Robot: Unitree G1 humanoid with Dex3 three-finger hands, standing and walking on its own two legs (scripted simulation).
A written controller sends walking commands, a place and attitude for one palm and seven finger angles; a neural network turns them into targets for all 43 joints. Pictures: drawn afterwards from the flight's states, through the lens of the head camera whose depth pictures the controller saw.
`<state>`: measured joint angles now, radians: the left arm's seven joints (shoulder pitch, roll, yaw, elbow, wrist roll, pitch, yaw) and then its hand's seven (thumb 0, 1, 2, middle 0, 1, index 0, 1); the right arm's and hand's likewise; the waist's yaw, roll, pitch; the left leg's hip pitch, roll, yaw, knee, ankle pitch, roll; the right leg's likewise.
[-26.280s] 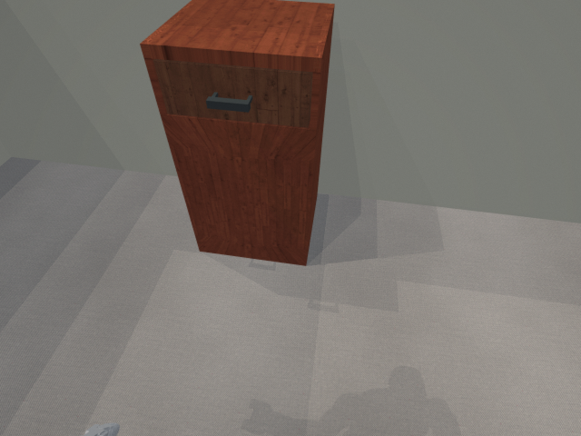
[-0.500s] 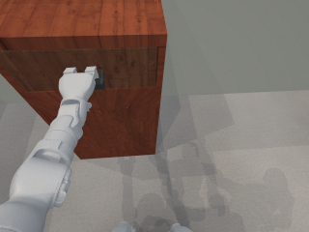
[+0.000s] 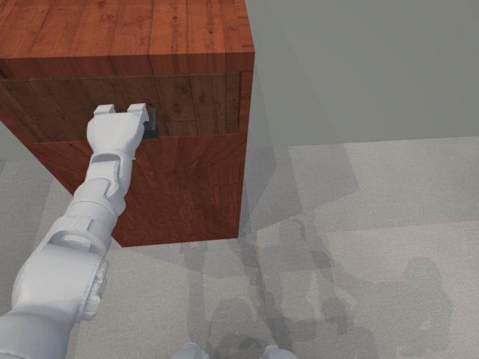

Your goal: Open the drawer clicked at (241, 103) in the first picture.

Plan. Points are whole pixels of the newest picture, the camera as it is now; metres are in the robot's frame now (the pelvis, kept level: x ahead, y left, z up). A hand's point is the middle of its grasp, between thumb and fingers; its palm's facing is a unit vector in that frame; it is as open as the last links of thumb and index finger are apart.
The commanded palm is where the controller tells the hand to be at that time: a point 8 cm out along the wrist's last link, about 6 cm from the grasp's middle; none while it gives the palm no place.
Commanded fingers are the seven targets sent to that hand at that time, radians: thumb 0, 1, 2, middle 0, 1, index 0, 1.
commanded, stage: pull the drawer open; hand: left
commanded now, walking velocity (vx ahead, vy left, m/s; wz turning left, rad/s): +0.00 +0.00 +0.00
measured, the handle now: (126, 122) +0.54 +0.18 +0.04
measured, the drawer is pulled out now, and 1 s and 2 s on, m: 0.00 0.04 0.15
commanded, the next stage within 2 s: none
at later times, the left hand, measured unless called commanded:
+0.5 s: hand (125, 169) +0.45 +0.18 +0.02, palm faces -0.01 -0.07 -1.00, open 5.7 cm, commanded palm +0.43 +0.18 +0.07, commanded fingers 0.00 0.90 0.90 -0.40 -1.35 -0.40 -1.35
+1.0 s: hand (124, 171) +0.44 +0.18 +0.02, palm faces -0.04 -0.02 -1.00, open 5.7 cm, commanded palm +0.43 +0.18 +0.07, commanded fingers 0.00 0.90 0.90 -0.40 -1.35 -0.40 -1.35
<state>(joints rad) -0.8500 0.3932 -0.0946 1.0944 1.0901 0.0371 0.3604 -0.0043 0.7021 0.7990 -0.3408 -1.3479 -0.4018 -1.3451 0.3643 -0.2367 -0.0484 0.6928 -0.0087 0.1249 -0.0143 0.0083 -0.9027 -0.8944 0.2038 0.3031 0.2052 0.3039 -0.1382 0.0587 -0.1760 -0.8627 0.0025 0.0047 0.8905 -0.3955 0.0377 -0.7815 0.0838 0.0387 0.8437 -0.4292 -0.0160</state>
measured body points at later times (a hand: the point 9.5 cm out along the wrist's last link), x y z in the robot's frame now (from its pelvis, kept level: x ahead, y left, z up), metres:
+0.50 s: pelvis +0.03 +0.00 +0.01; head +0.09 -0.01 +0.46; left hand +0.44 +0.18 +0.07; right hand +0.10 -0.26 -0.12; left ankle +0.01 +0.09 -0.69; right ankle -0.03 -0.12 -0.69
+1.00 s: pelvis -0.01 -0.01 +0.00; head +0.07 -0.02 +0.45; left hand +0.44 +0.18 +0.07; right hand +0.03 -0.28 -0.13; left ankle +0.01 +0.09 -0.69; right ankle -0.03 -0.12 -0.69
